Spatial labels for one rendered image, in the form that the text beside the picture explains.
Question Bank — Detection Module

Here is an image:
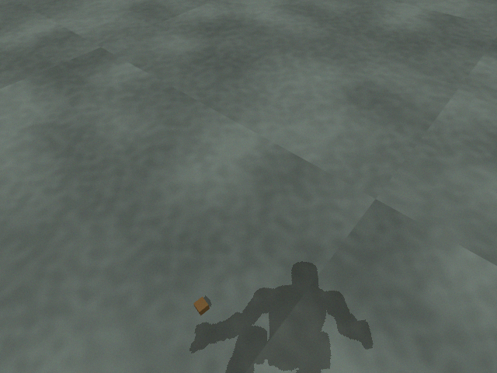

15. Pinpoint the cube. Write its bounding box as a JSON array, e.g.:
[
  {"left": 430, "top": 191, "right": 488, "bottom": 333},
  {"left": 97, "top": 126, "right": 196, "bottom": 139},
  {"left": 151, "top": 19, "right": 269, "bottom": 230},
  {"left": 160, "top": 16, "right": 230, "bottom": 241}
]
[{"left": 193, "top": 297, "right": 210, "bottom": 315}]

